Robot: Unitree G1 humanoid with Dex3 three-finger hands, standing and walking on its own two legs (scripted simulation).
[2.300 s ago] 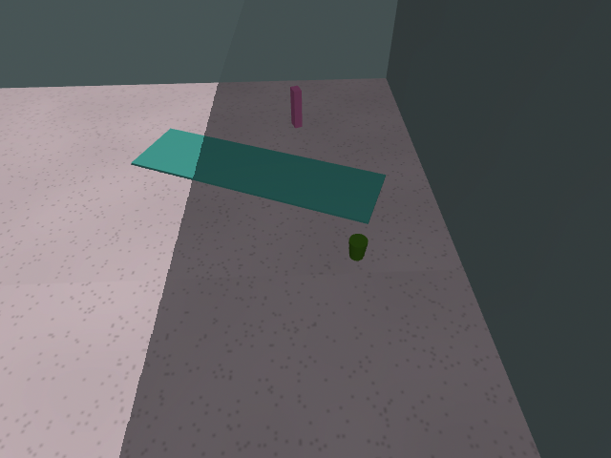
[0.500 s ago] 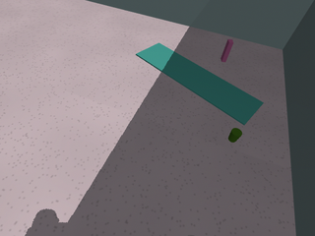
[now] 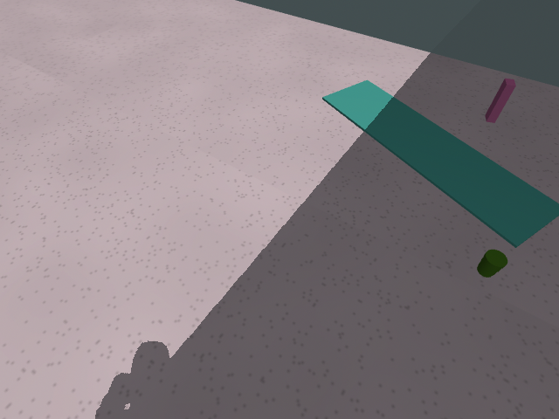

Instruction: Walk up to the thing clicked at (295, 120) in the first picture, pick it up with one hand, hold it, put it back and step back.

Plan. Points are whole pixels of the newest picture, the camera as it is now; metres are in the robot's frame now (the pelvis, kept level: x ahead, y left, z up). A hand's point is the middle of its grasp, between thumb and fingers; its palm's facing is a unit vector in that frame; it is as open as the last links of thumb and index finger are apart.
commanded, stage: walk up
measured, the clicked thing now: (499, 101) +1.87 -1.10 -0.64
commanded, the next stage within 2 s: stand in 1.04 s
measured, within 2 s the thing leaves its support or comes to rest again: neither
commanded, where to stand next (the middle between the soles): +0.08 -0.01 m, yaw +1 degrees
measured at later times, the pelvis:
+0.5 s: pelvis +0.00 +0.00 +0.02, yaw +3 degrees
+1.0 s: pelvis +0.02 -0.01 +0.03, yaw +4 degrees
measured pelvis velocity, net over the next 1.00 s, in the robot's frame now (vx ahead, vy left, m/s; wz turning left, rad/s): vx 0.02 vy -0.01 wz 0.07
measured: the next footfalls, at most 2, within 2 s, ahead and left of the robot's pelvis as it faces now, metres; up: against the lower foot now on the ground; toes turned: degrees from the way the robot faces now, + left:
none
